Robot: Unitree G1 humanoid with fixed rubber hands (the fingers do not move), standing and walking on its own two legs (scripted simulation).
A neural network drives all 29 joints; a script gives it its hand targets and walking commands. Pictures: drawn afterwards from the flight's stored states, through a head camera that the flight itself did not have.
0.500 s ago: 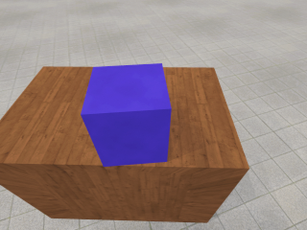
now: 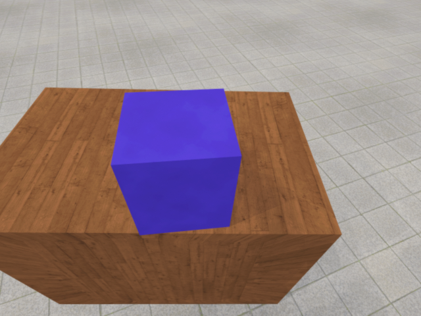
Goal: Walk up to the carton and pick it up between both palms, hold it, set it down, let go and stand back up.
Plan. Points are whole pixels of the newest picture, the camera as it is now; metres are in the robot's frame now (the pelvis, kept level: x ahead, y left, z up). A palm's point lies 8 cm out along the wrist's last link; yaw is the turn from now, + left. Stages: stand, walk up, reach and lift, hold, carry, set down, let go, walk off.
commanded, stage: walk up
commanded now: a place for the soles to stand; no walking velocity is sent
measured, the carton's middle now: (180, 164) +0.43 +0.07 +0.04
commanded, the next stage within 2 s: none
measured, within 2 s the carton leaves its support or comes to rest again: neither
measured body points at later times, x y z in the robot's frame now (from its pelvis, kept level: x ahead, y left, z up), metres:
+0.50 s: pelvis +0.02 +0.00 +0.00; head +0.03 +0.00 +0.45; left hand +0.10 +0.25 -0.15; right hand +0.06 -0.26 -0.15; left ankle +0.02 +0.11 -0.74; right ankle +0.02 -0.12 -0.74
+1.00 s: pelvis -0.02 +0.02 -0.01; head +0.02 +0.02 +0.43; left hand +0.10 +0.29 -0.14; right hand +0.01 -0.27 -0.15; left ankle +0.02 +0.11 -0.74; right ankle +0.02 -0.12 -0.74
